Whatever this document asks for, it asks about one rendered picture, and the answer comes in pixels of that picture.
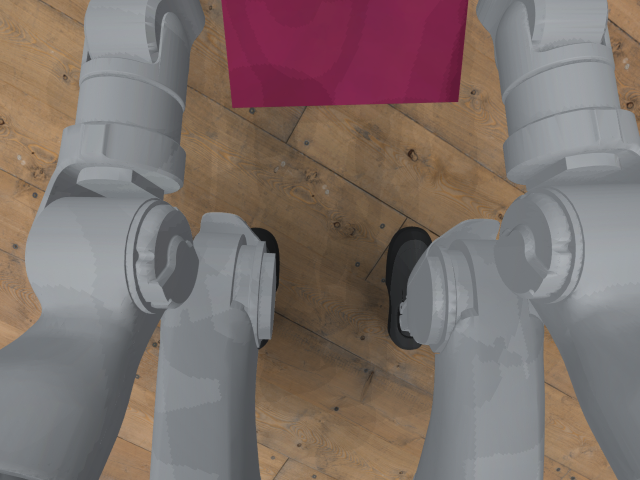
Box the right robot upper arm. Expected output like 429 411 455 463
493 183 640 480

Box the right robot shin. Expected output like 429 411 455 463
399 219 544 345

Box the robot right foot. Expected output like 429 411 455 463
386 227 432 350

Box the left robot forearm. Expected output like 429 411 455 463
25 0 205 287

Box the left robot upper arm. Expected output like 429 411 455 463
0 197 199 480

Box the right robot forearm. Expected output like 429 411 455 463
476 0 640 191

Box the carton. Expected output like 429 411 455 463
221 0 468 108

